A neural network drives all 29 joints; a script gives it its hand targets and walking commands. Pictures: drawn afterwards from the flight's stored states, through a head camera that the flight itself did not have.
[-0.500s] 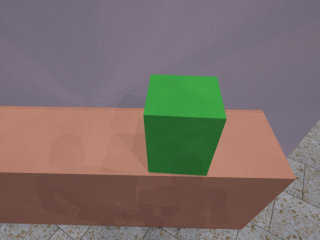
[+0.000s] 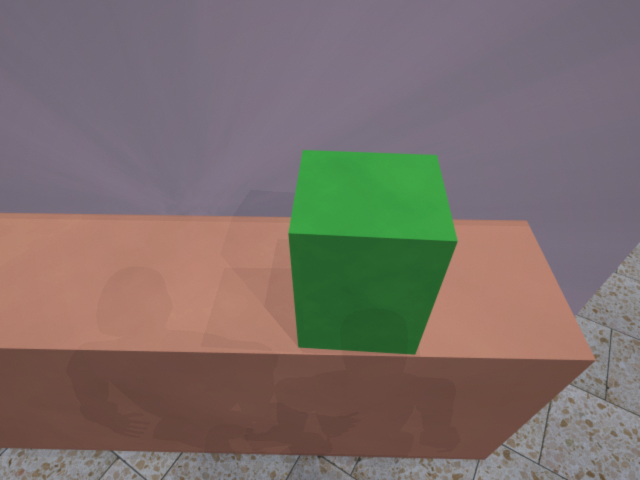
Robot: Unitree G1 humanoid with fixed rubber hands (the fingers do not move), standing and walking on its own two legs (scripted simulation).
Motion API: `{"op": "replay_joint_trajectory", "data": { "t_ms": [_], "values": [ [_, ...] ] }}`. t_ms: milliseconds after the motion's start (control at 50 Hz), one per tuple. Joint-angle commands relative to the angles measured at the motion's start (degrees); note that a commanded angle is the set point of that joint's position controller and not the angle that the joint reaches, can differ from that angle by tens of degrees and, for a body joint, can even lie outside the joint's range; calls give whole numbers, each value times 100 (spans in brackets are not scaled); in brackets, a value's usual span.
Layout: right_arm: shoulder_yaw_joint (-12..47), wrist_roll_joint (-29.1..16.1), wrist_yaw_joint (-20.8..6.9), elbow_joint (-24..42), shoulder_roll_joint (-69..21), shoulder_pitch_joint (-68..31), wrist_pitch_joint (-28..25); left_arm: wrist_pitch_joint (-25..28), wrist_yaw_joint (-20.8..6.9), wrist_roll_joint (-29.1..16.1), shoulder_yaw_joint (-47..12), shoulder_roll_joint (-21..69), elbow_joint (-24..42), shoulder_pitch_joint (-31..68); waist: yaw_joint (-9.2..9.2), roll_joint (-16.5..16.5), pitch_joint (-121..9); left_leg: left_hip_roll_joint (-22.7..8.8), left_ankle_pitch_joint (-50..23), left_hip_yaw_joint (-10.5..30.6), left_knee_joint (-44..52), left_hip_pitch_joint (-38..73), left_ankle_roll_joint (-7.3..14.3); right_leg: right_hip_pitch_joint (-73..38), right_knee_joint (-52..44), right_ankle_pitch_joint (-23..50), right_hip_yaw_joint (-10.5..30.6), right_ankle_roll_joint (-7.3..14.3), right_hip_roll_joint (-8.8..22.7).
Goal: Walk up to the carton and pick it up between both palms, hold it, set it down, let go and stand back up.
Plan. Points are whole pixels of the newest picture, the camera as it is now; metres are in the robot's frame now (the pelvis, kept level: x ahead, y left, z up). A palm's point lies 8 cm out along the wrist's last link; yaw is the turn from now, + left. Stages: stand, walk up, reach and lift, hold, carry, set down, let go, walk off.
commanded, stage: stand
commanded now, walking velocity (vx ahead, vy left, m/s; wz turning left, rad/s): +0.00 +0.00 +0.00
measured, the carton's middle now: (362, 258) +0.45 -0.05 +0.00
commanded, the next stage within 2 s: none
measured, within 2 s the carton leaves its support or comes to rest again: neither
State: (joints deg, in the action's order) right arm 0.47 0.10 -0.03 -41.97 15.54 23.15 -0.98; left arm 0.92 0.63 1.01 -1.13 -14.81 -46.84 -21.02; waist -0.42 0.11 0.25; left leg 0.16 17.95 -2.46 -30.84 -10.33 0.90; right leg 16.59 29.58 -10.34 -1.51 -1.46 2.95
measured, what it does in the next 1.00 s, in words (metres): stands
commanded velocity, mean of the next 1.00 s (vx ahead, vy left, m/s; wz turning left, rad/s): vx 0.00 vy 0.00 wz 0.00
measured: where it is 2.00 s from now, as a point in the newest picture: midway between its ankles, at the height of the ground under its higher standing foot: outside the picture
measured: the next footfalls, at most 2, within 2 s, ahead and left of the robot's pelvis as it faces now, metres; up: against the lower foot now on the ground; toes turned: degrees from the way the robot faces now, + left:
none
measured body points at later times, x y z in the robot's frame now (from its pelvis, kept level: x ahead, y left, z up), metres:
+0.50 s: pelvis +0.01 +0.00 +0.00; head +0.01 +0.00 +0.45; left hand +0.06 +0.26 -0.13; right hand +0.07 -0.26 -0.12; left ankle -0.01 +0.11 -0.73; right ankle +0.06 -0.14 -0.73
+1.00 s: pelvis +0.02 -0.01 +0.00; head +0.02 -0.01 +0.45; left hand +0.06 +0.25 -0.13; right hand +0.06 -0.27 -0.13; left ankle -0.01 +0.11 -0.73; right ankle +0.06 -0.14 -0.73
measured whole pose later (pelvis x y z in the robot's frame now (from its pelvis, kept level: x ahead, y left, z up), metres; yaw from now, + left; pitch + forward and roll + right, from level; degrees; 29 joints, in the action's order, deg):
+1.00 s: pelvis +0.02 -0.01 +0.00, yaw +0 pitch -2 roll +0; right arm 0.3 -0.2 1.0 -47.2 14.5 22.0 -0.7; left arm 0.4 1.3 0.4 -0.9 -13.9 -52.0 -18.9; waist -0.3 0.1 1.3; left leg -0.4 17.8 -1.8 -27.1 -7.1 0.1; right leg 14.0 27.5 -11.3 -2.2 -0.9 2.4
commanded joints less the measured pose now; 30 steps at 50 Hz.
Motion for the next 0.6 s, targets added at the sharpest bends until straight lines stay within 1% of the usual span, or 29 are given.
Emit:
{"op": "replay_joint_trajectory", "data": {
  "t_ms": [0, 220, 580],
  "values": [
    [-201, -7, 35, 338, 732, 210, -85, 74, 33, -6, 179, -729, 334, -158, 3, -7, 465, -497, 110, 716, 991, -928, 97, -311, -502, -156, 572, 224, 283],
    [-197, -19, 58, 249, 716, 215, -73, 48, 51, -21, 172, -710, 232, -126, 4, -2, 412, -515, -219, 696, 974, -774, 88, -375, -483, 109, 547, 232, 302],
    [-198, -26, 94, 44, 669, 206, -56, 24, 72, -44, 179, -679, 19, -55, 6, 6, 392, -532, -497, 669, 1007, -564, 75, -455, -537, 325, 527, 248, 323]
  ]
}}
